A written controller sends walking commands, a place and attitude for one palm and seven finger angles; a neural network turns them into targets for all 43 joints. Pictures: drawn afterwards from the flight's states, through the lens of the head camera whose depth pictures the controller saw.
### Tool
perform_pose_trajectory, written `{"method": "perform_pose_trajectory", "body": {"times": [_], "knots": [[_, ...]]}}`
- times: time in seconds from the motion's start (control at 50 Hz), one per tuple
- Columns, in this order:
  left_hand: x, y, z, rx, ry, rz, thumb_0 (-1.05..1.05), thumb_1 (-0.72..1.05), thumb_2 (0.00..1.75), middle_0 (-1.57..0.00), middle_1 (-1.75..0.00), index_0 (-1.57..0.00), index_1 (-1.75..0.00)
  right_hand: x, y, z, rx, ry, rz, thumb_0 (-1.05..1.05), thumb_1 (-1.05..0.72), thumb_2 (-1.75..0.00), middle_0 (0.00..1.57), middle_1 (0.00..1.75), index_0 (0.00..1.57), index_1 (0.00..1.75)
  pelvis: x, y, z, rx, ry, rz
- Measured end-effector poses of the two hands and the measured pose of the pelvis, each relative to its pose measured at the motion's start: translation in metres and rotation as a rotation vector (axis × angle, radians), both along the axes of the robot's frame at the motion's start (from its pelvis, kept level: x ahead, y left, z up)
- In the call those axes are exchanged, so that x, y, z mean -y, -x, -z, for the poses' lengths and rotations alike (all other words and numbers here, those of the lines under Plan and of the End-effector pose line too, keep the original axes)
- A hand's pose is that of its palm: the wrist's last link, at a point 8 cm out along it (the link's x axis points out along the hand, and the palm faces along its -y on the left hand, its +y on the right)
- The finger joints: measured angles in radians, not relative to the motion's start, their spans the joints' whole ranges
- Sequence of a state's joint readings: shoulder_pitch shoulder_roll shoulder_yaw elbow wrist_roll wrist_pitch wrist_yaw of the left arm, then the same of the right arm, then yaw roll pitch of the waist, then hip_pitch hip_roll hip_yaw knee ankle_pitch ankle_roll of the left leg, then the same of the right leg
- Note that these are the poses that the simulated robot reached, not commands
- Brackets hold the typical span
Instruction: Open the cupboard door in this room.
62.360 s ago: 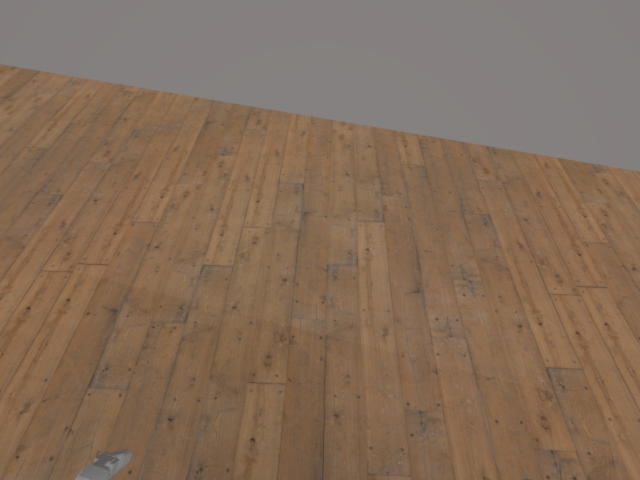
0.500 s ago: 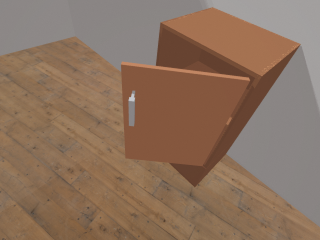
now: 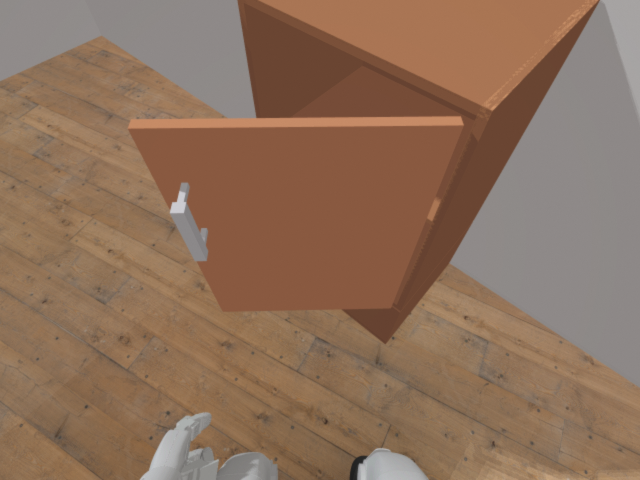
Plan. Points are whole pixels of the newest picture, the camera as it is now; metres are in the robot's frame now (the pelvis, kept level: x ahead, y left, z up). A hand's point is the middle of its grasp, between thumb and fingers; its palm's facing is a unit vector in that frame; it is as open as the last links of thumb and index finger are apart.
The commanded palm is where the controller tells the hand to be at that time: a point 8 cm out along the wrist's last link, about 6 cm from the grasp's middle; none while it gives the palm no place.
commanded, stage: come to a stop and stand still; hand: left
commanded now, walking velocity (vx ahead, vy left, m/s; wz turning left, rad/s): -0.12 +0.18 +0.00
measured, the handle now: (192, 223) +0.48 +0.20 -0.04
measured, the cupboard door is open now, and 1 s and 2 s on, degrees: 42 42 42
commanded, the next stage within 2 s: look again from close up in 0.76 s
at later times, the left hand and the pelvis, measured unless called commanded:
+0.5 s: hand out of the picture -0.05 +0.28 -0.15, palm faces +0.07 -0.93 -0.36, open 7.4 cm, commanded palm none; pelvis -0.05 +0.06 -0.01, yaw -2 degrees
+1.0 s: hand out of the picture +0.01 +0.25 -0.15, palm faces -0.04 -0.97 -0.23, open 7.3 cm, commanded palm none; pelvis -0.05 +0.07 +0.01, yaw -1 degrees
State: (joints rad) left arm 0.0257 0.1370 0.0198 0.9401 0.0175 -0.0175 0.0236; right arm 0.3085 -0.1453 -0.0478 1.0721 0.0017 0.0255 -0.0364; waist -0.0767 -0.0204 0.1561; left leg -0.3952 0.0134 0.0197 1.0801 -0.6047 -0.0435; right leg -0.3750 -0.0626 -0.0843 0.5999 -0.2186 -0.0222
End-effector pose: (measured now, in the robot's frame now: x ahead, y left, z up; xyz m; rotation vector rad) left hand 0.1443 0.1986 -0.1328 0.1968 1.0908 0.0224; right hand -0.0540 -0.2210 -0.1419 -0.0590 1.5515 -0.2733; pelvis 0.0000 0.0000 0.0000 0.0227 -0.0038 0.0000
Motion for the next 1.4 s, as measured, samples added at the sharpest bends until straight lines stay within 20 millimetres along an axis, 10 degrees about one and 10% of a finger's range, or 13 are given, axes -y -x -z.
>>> {"method": "perform_pose_trajectory", "body": {"times": [0.14, 0.24, 0.42, 0.58, 0.76, 0.9, 1.4], "knots": [[-0.031, 0.047, 0.003, -0.029, -0.008, -0.091, -0.01, 0.91, 0.89, -0.20, -0.30, -0.20, -0.30, 0.019, -0.093, -0.015, 0.262, 0.080, -0.126, 0.00, -0.92, -0.90, 0.20, 0.30, 0.20, 0.30, -0.010, 0.016, -0.001, 0.013, 0.007, -0.002], [-0.073, 0.088, 0.016, -0.063, -0.049, -0.139, 0.00, 0.91, 0.89, -0.20, -0.30, -0.20, -0.30, 0.004, -0.122, -0.023, 0.429, 0.119, -0.183, 0.00, -0.92, -0.90, 0.20, 0.30, 0.20, 0.30, -0.031, 0.025, 0.011, 0.027, 0.036, -0.020], [-0.125, 0.168, -0.015, -0.150, -0.170, -0.192, 0.00, 0.91, 0.89, -0.19, -0.30, -0.20, -0.30, -0.050, -0.124, -0.010, 0.540, -0.010, -0.221, 0.00, -0.91, -0.90, 0.20, 0.30, 0.20, 0.30, -0.058, 0.042, 0.006, 0.045, 0.006, 0.015], [-0.114, 0.225, -0.022, -0.253, -0.167, -0.198, 0.00, 0.91, 0.89, -0.19, -0.30, -0.20, -0.30, -0.065, -0.075, 0.008, 0.429, -0.072, -0.161, -0.01, -0.93, -0.90, 0.21, 0.30, 0.20, 0.30, -0.063, 0.058, 0.001, 0.016, 0.004, 0.009], [-0.094, 0.188, -0.009, -0.214, -0.060, -0.119, 0.01, 0.91, 0.89, -0.20, -0.30, -0.20, -0.30, -0.051, 0.015, -0.003, 0.200, 0.006, -0.113, -0.01, -0.93, -0.90, 0.20, 0.30, 0.20, 0.30, -0.070, 0.058, -0.008, 0.007, 0.005, 0.028], [-0.099, 0.154, -0.013, -0.159, -0.066, -0.082, 0.01, 0.93, 0.89, -0.20, -0.30, -0.20, -0.30, -0.059, 0.043, -0.008, 0.114, -0.007, -0.094, 0.00, -0.92, -0.90, 0.20, 0.30, 0.20, 0.30, -0.068, 0.054, -0.012, 0.004, 0.003, 0.025], [-0.074, 0.148, -0.011, -0.255, -0.066, -0.112, 0.00, 0.92, 0.89, -0.20, -0.30, -0.20, -0.30, -0.046, -0.041, -0.004, 0.195, -0.025, -0.135, 0.00, -0.92, -0.90, 0.20, 0.30, 0.20, 0.30, -0.047, 0.015, -0.014, -0.002, 0.002, 0.029]]}}
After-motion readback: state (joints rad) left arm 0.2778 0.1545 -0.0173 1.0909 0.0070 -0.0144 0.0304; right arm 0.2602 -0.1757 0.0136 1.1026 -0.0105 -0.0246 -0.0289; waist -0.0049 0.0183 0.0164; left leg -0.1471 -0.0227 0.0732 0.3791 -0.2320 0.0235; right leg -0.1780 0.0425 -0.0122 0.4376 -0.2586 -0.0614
